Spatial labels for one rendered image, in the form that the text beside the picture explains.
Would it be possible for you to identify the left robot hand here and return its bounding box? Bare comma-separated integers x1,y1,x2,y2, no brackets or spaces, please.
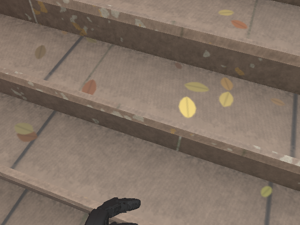
84,197,141,225

